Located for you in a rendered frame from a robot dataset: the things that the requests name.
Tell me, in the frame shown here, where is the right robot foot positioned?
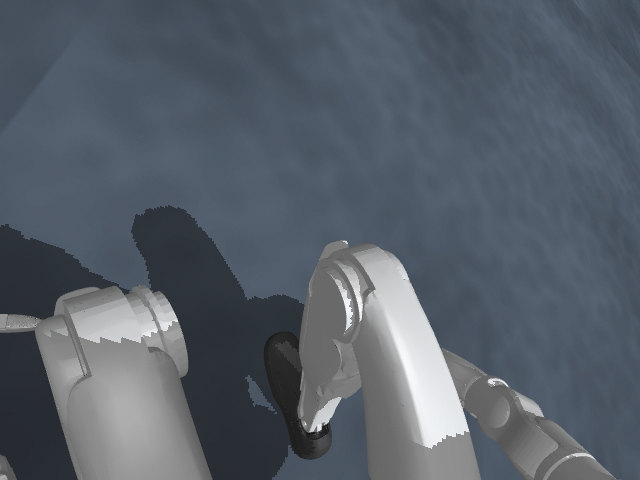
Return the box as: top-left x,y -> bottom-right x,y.
264,331 -> 332,460

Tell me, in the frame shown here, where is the right robot arm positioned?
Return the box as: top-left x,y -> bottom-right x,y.
464,375 -> 620,480

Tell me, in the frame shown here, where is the right robot hand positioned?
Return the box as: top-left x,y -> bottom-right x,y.
440,347 -> 488,408

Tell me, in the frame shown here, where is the left robot arm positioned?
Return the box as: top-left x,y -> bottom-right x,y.
0,454 -> 17,480

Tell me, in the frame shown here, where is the left robot hand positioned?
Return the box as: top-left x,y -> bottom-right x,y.
0,314 -> 42,333

